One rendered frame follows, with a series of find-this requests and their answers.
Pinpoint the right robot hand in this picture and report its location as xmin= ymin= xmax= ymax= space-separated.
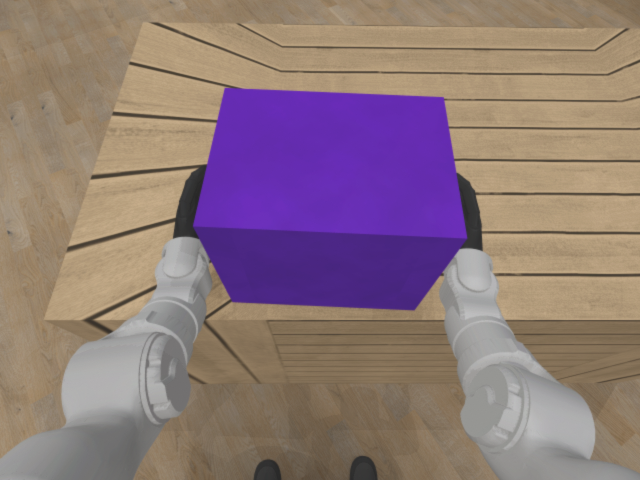
xmin=457 ymin=173 xmax=483 ymax=251

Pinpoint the robot foot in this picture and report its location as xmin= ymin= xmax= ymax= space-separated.
xmin=254 ymin=460 xmax=281 ymax=480
xmin=350 ymin=456 xmax=378 ymax=480

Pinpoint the pedestal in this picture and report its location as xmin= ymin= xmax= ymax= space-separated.
xmin=44 ymin=22 xmax=640 ymax=384

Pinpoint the right robot forearm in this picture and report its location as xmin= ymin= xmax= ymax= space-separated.
xmin=439 ymin=248 xmax=595 ymax=455

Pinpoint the left robot forearm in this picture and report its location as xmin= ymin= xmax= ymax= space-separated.
xmin=61 ymin=237 xmax=212 ymax=418

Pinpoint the left robot hand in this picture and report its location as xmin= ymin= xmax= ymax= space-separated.
xmin=173 ymin=165 xmax=207 ymax=239

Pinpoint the robot left upper arm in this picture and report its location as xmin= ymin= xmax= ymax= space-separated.
xmin=0 ymin=332 xmax=191 ymax=480

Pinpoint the robot right upper arm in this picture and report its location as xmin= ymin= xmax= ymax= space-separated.
xmin=460 ymin=363 xmax=640 ymax=480

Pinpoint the carton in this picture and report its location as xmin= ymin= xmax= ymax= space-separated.
xmin=193 ymin=88 xmax=467 ymax=310

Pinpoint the robot right foot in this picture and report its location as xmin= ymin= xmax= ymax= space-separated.
xmin=350 ymin=456 xmax=378 ymax=480

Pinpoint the robot left foot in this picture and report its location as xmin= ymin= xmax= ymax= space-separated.
xmin=254 ymin=460 xmax=281 ymax=480

